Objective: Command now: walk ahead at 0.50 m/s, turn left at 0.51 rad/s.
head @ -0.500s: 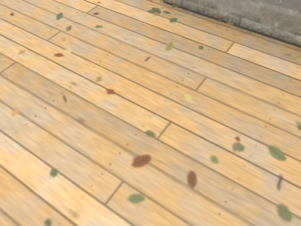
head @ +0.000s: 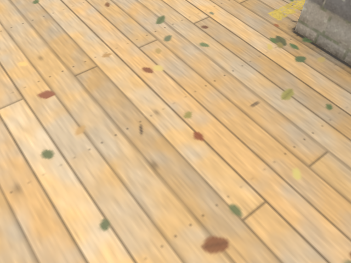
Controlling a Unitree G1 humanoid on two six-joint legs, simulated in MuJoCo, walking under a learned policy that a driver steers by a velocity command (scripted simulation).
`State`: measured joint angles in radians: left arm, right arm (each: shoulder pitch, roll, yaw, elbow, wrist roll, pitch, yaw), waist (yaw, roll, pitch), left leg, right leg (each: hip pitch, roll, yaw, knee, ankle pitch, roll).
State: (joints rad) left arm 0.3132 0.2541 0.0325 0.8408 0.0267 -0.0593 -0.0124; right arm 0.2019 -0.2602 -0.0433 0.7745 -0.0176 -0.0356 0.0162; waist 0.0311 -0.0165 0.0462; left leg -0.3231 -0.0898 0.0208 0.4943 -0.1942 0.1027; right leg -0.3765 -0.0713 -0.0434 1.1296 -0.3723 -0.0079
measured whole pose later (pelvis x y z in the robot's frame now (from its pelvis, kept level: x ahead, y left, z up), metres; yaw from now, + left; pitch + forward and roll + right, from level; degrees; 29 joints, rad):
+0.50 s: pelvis +0.28 -0.02 +0.00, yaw +16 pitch +1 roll +0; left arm 0.13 0.26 0.03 0.71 0.04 -0.06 0.01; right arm 0.37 -0.31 -0.07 0.83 -0.02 -0.04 0.01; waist -0.06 0.03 0.04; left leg -0.29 -0.09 -0.09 1.10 -0.40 0.08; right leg -0.37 0.01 -0.05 0.53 -0.19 -0.03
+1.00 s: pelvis +0.50 +0.11 -0.01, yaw +34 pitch +1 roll -1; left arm 0.34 0.26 0.04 0.83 0.02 -0.04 0.00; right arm 0.11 -0.28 -0.05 0.71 -0.03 -0.01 0.03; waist 0.05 -0.01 0.07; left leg -0.42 -0.08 0.06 0.61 -0.21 0.12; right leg -0.26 -0.08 -0.09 1.16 -0.44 0.02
